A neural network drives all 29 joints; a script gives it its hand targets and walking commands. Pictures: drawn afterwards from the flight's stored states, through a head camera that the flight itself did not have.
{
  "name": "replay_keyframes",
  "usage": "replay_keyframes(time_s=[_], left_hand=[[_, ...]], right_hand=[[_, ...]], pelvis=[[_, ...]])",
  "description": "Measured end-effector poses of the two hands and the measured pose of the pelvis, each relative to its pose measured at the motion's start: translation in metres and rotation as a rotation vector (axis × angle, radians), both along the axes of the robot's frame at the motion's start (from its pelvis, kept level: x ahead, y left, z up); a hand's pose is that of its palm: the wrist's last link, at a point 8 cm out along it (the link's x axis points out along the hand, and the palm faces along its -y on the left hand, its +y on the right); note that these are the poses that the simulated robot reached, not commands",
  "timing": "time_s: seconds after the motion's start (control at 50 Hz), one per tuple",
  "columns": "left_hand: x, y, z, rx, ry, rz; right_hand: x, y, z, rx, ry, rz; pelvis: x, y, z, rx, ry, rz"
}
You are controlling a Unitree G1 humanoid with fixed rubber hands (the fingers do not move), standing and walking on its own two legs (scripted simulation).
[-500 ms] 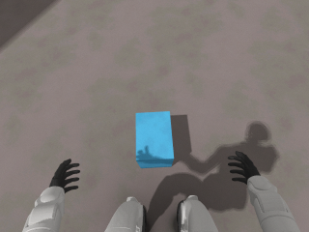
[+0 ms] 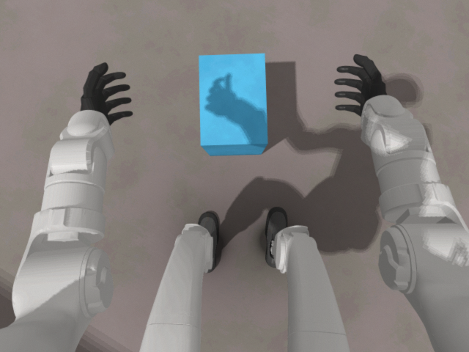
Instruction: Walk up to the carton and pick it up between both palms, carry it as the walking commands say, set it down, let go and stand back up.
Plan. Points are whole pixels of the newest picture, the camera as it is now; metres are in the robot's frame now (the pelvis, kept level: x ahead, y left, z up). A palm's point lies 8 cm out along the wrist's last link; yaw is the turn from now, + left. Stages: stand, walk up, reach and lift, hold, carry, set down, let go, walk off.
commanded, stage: reach and lift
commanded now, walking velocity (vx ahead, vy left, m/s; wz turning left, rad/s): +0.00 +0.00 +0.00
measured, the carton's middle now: (233, 111) +0.58 +0.05 -0.56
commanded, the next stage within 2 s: none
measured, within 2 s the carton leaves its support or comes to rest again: neither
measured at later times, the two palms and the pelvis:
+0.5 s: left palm (136, 56) +0.56 +0.21 -0.16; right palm (335, 39) +0.60 -0.14 -0.15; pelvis +0.01 +0.00 -0.03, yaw -1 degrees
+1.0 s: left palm (157, 90) +0.55 +0.21 -0.29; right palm (313, 79) +0.59 -0.13 -0.29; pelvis -0.01 +0.01 -0.15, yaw +1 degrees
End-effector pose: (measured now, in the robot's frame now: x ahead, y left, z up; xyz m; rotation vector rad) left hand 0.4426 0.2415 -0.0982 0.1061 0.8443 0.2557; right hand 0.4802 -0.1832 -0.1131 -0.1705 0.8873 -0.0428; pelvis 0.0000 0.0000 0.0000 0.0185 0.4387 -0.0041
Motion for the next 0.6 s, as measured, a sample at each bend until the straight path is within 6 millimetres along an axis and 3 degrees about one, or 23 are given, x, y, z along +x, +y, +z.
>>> replay_keyframes(time_s=[0.16, 0.24, 0.46, 0.6], left_hand=[[0.053, -0.011, -0.03, -0.018, -0.094, -0.005], [0.071, -0.021, -0.047, -0.044, -0.121, -0.014], [0.116, -0.031, -0.059, -0.067, -0.203, 0.001], [0.122, -0.031, -0.067, -0.076, -0.249, 0.0]], right_hand=[[0.045, 0.022, -0.031, 0.034, -0.112, 0.007], [0.061, 0.028, -0.044, 0.034, -0.127, 0.002], [0.117, 0.039, -0.04, 0.066, -0.233, -0.047], [0.121, 0.058, -0.051, 0.084, -0.269, -0.039]], pelvis=[[-0.003, -0.003, -0.004, 0.018, -0.049, -0.013], [0.005, -0.005, -0.012, 0.018, 0.008, -0.013], [0.014, -0.001, -0.025, 0.017, 0.069, -0.018], [0.015, 0.004, -0.034, 0.006, 0.075, -0.009]])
